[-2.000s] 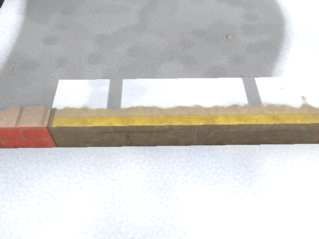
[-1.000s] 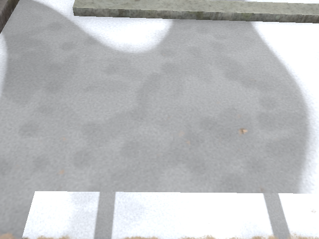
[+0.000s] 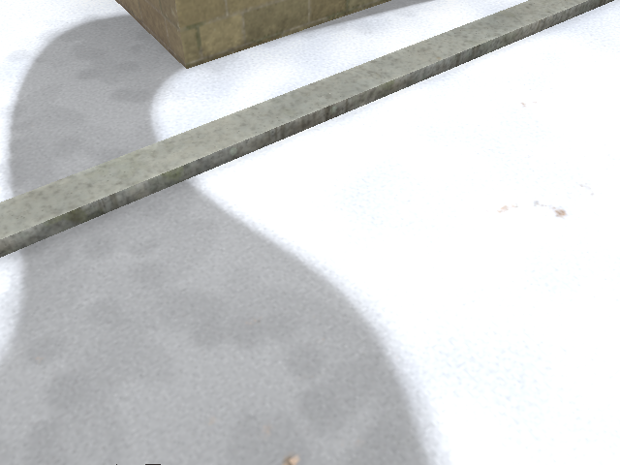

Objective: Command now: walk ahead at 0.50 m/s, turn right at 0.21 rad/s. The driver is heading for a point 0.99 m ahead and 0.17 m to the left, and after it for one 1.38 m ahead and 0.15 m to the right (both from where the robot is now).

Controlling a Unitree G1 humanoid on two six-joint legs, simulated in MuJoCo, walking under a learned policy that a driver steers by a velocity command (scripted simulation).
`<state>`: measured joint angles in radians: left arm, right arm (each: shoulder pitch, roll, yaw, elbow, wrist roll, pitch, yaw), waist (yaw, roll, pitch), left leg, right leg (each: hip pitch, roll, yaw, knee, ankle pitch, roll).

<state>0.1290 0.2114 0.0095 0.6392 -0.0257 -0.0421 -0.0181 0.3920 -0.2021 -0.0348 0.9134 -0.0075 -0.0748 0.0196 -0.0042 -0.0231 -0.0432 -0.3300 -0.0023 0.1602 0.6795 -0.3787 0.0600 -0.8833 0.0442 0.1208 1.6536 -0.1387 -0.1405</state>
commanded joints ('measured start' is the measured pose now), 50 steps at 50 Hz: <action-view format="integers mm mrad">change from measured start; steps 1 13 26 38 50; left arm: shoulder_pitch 41 -194 115 252 135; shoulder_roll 22 96 131 210 172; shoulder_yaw -24 27 62 85 66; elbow -45 -99 74 153 -13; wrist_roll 22 8 45 19 41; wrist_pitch -3 -43 -79 -35 -70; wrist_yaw -1 -56 -11 30 40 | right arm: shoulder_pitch -96 70 -138 -463 -196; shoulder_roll -15 -213 -108 -97 -184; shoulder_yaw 16 -32 -19 -9 -62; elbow -64 -29 -158 -304 -292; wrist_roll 4 31 33 30 13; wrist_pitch -43 -5 6 -2 6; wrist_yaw -10 -22 -22 53 -3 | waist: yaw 58 -21 -26 64 34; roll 37 169 -26 -31 49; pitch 88 58 70 109 -40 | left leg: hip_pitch -144 467 -411 -412 127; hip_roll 98 256 147 50 156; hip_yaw -95 -142 -268 -117 -521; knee -485 -353 471 -76 -424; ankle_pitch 216 952 225 345 461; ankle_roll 110 102 -65 18 258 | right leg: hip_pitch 142 378 657 1006 237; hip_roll -31 -16 -270 -314 -164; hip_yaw -89 -213 -17 -239 -39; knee -447 -1167 -1531 -1396 -452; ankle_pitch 138 33 136 504 -186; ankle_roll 55 28 -109 13 183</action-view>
